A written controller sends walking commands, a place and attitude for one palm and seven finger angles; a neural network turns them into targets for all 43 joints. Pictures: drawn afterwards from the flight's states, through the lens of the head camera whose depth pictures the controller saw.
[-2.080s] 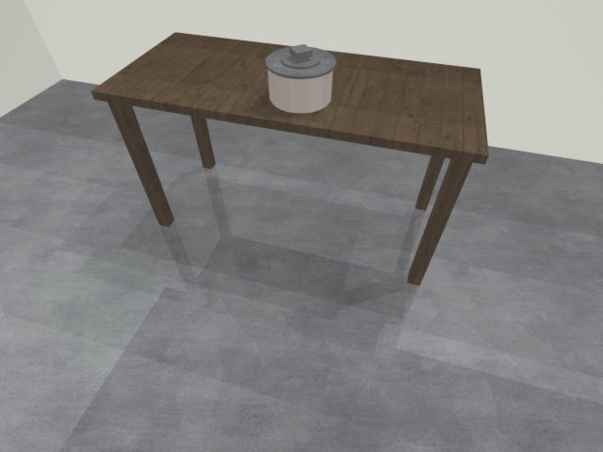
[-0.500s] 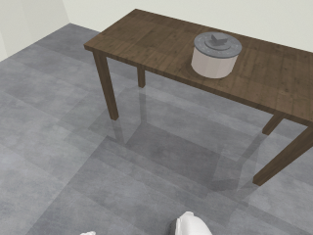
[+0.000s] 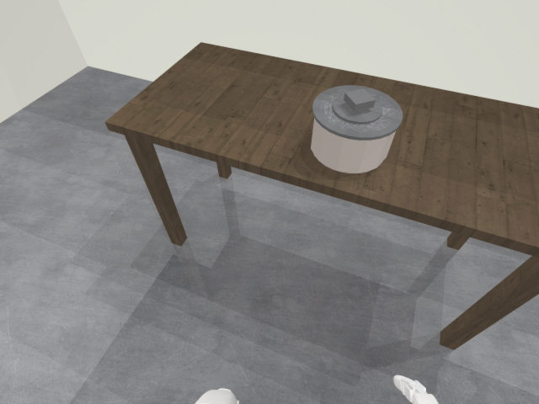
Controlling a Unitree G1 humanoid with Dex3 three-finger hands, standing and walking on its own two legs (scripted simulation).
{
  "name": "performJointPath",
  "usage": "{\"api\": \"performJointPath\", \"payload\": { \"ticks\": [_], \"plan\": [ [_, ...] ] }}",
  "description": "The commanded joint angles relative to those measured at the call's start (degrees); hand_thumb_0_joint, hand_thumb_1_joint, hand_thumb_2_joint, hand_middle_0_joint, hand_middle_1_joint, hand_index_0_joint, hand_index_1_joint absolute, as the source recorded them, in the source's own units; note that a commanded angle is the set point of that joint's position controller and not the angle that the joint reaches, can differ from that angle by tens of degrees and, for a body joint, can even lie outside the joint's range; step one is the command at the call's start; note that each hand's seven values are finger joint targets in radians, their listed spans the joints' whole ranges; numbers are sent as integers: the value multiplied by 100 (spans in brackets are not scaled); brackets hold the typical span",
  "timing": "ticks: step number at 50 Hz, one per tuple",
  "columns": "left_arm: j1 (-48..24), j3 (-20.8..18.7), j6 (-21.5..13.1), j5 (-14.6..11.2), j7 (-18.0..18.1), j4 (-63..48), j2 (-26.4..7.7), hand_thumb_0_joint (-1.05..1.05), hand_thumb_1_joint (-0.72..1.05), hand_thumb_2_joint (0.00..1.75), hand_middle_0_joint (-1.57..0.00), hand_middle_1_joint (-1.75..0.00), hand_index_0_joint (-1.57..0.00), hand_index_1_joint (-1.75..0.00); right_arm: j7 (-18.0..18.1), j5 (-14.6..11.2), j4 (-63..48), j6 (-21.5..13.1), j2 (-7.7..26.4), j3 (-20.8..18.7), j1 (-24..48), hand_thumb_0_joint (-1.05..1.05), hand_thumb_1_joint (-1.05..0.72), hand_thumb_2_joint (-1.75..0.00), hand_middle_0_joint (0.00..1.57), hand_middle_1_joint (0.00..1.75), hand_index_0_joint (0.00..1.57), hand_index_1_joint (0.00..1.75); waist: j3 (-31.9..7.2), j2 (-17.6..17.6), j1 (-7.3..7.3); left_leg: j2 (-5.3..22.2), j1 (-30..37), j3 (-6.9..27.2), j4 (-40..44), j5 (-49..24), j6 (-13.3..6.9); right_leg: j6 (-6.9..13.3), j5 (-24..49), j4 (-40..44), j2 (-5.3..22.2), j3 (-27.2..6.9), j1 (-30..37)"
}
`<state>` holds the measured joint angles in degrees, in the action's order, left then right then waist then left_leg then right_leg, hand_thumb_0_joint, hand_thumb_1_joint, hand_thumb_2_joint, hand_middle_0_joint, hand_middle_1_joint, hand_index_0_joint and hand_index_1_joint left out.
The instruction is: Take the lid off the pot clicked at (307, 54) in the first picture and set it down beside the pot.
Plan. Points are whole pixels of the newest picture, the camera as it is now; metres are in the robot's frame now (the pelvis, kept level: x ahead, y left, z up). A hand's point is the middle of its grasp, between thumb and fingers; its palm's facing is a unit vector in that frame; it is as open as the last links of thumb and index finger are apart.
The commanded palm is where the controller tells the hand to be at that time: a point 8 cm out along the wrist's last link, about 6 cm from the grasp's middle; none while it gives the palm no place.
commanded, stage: turn to face it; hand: left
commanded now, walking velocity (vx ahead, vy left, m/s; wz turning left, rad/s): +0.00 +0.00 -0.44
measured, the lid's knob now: (359, 100) +0.76 -0.11 +0.04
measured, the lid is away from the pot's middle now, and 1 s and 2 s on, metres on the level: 0.00 0.00 0.00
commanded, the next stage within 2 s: take the last steps up to it in 0.30 s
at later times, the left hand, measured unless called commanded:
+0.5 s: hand out of the picture +0.13 +0.20 -0.17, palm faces -0.20 -0.95 -0.25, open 7.4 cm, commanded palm none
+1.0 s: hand out of the picture +0.14 +0.18 -0.19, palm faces -0.22 -0.97 -0.14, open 7.4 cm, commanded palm none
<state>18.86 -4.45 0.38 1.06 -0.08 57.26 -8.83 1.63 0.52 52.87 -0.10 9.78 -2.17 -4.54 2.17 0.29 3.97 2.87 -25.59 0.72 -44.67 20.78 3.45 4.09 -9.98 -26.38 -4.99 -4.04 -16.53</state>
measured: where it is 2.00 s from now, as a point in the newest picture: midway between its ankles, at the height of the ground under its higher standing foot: outside the picture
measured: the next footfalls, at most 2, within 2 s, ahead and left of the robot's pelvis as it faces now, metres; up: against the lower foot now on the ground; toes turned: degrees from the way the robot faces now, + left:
left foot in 0.10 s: +0.07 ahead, +0.14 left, +0.00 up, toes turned -2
right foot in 0.50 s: +0.01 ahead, -0.10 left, +0.00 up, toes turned -16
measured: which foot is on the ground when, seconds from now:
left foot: up 0.00-0.08, down 0.10-0.50, up 0.52-0.88, down 0.90-1.00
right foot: down 0.00-0.10, up 0.12-0.48, down 0.50-0.90, up 0.92-1.00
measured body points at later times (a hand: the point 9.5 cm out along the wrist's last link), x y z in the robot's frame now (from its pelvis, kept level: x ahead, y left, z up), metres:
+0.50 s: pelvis +0.01 +0.02 -0.01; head +0.03 +0.00 +0.44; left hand +0.15 +0.25 -0.15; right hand -0.05 -0.22 -0.16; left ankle +0.03 +0.14 -0.74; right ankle -0.03 -0.09 -0.74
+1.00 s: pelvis +0.12 +0.01 -0.01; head +0.13 +0.03 +0.44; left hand +0.15 +0.23 -0.18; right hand +0.09 -0.22 -0.15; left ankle +0.16 +0.09 -0.74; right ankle +0.00 -0.08 -0.67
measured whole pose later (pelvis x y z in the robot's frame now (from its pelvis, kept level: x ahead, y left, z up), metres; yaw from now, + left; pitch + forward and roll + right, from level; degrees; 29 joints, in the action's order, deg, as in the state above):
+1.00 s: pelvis +0.12 +0.01 -0.01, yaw -17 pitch -1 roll +0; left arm 21.1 -4.2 0.0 1.3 -0.7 62.8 -10.0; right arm 1.3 1.7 57.2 -4.2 7.6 -2.0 -16.4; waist 0.8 -3.0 -0.6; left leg 1.3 -15.8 -6.4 -32.5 16.4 -2.5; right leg 2.9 -24.4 -61.9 0.1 0.5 -19.9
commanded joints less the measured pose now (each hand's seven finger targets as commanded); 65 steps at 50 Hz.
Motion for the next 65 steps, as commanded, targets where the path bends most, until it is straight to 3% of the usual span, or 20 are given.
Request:
{"api": "performJointPath", "payload": {
  "ticks": [1, 3, 5, 6, 11, 20, 23, 24, 25, 26, 31, 38, 42, 43, 45, 46, 49, 53, 61, 65],
  "plan": [
    [51, -299, -70, 1, 103, -530, -1149, 0, 90, 90, -20, -30, -20, -30, 80, -35, -314, -113, 462, -167, -501, 0, -90, -90, 20, 30, 20, 30, -559, -826, -272, -210, 829, -113, 1140, -207, 2, 570, 2197, 281, 1435, -1791, 506],
    [-163, -279, -36, -56, 100, -644, -1019, 0, 90, 90, -20, -30, -20, -30, 125, -37, -206, -165, 653, -201, -979, 0, -90, -90, 20, 30, 20, 30, -696, -638, -484, 160, 2092, 92, 2274, -1036, -150, 150, 1565, -236, 971, -1462, -126],
    [-81, -214, -47, -55, 59, -768, -679, 0, 90, 90, -20, -30, -20, -30, 107, 45, -303, -135, 1274, -299, -1058, 0, -90, -90, 20, 30, 20, 30, -455, 1322, -445, 2266, 2701, 1908, 2772, -3311, -1107, -474, -2212, -2307, 63, 10, -1772],
    [-65, -206, -28, 3, 79, -780, -825, 0, 90, 90, -20, -30, -20, -30, 78, 64, -409, -91, 1197, -239, -1019, 0, -90, -90, 20, 30, 20, 30, -228, 813, -424, 2416, 2130, 1817, 2666, -3460, -1428, -503, -2242, -3105, 396, -1, -1649],
    [-8, -230, 134, 1, -26, -550, -760, 0, 90, 90, -20, -30, -20, -30, 134, 68, -400, -143, 698, -54, -526, 0, -90, -90, 20, 30, 20, 30, -83, 676, -176, 1304, 1598, 115, 2679, -3634, -1195, -673, -1214, -4081, 585, 192, -1489],
    [-671, -12, 133, -4, -25, -720, -530, 0, 90, 90, -20, -30, -20, -30, 62, 115, 64, -40, 1106, -231, -1413, 0, -90, -90, 20, 30, 20, 30, -397, 1065, -594, 1443, 1976, 11, 2298, -3392, -1234, -553, -1446, -1377, 559, 796, -331],
    [-141, -50, 40, 24, -49, -498, -697, 0, 90, 90, -20, -30, -20, -30, 11, 77, 126, -40, 1057, -239, -1420, 0, -90, -90, 20, 30, 20, 30, -640, 499, -335, 1162, 1226, -258, 1760, -1197, -779, -386, -516, 216, 532, 842, 1090],
    [97, -116, -21, 59, -15, -428, -1052, 0, 90, 90, -20, -30, -20, -30, -22, 20, 74, -53, 801, -187, -1396, 0, -90, -90, 20, 30, 20, 30, -728, -321, -207, 788, 314, -711, 962, 21, -468, -88, -809, 790, 1288, -101, 1949],
    [363, -229, -49, 60, 46, -355, -1652, 0, 90, 90, -20, -30, -20, -30, -63, 15, -170, -57, 419, -77, -1055, 0, -90, -90, 20, 30, 20, 30, -421, -1855, 0, 89, -1179, -1124, -354, 1641, -142, 584, -1079, 1457, 2556, -2097, 2273],
    [638, -215, -28, -19, 99, -337, -1672, 0, 90, 90, -20, -30, -20, -30, -66, 89, -286, -4, 691, -121, -657, 0, -90, -90, 20, 30, 20, 30, -90, -1326, 236, 248, -1314, -471, -1157, 1677, -226, 1003, -1904, 1768, 2902, -2262, 1578],
    [-174, -68, -252, -11, 115, -350, -875, 0, 90, 90, -20, -30, -20, -30, -203, 131, 153, -75, 483, -211, -1147, 0, -90, -90, 20, 30, 20, 30, 342, -685, -459, 339, -804, -450, -1463, -15, -172, 757, -624, 1526, 1759, -604, 686],
    [245, -65, -363, 40, 92, -31, -963, 0, 90, 90, -20, -30, -20, -30, -234, 78, 49, -180, 337, -205, -810, 0, -90, -90, 20, 30, 20, 30, 468, -774, -332, 244, -316, -477, -131, -151, -227, 837, -518, 1578, 1888, -714, 622],
    [122, -91, -331, 17, 55, 64, -924, 0, 90, 90, -20, -30, -20, -30, -176, 76, 291, -331, 311, -190, -1492, 0, -90, -90, 20, 30, 20, 30, 348, -487, -648, -103, 1285, -722, 1273, -679, -317, 542, -679, 822, 1500, -395, 125],
    [161, -72, -332, -14, 30, 94, -806, 0, 90, 90, -20, -30, -20, -30, -128, 92, 467, -386, 448, -207, -1954, 0, -90, -90, 20, 30, 20, 30, 160, -57, -817, -101, 1964, -544, 1649, -623, -366, 415, -348, -66, 1198, -185, -92],
    [281, 1, -339, -61, -38, -117, -368, 0, 90, 90, -20, -30, -20, -30, -26, 175, 640, -411, 1386, -389, -3007, 0, -90, -90, 20, 30, 20, 30, -317, 2025, -1006, 2170, 3070, 2807, 3256, -41, -1275, -95, -2166, -3236, 191, 758, -1791],
    [61, -23, -307, 8, -30, -265, -558, 0, 90, 90, -20, -30, -20, -30, 13, 133, 575, -331, 1438, -368, -2953, 0, -90, -90, 20, 30, 20, 30, -36, 1167, -1012, 2446, 2587, 3315, 3467, 655, -1666, -12, -2275, -4021, 425, 291, -2001],
    [-143, -60, -291, 59, -98, -80, -464, 0, 90, 90, -20, -30, -20, -30, 32, 113, 419, -432, 568, -113, -1901, 0, -90, -90, 20, 30, 20, 30, 484, 533, -621, 1653, 1511, 1709, 3591, 118, -1372, -100, -973, -4392, 934, 106, -2016],
    [146, -21, -159, 33, -117, -27, -273, 0, 90, 90, -20, -30, -20, -30, 60, 33, 462, -541, 519, -73, -1712, 0, -90, -90, 20, 30, 20, 30, 178, 500, -343, 1217, 1633, 354, 3459, -1829, -1344, -328, -487, -3745, 990, 328, -1698],
    [-783, 39, -204, 24, -111, -410, -228, 0, 90, 90, -20, -30, -20, -30, 26, 98, 674, -418, 621, -119, -2004, 0, -90, -90, 20, 30, 20, 30, 340, 636, -635, 1279, 1750, 55, 3003, -2490, -1366, -320, -515, -1401, 948, 821, -1072],
    [357, -56, -313, 57, -69, 15, -502, 0, 90, 90, -20, -30, -20, -30, -2, 67, 740, -333, 553, -98, -1876, 0, -90, -90, 20, 30, 20, 30, -246, 32, -111, 659, 1121, -394, 1430, -1695, -880, -237, 318, -169, 647, 946, 1170]
  ]
}}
